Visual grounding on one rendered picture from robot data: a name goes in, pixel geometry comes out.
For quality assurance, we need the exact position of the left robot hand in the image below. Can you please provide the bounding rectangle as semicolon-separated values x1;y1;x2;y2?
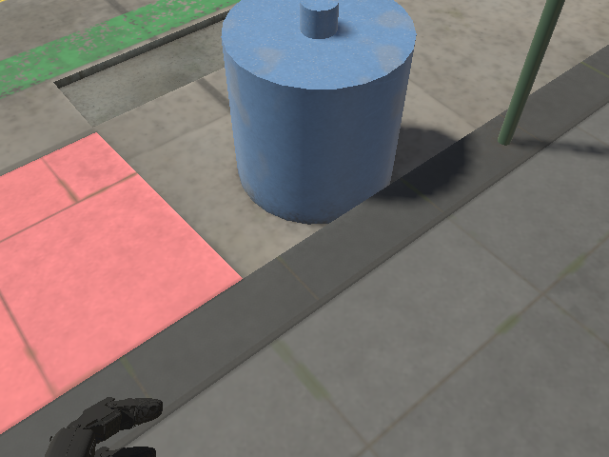
45;397;163;457

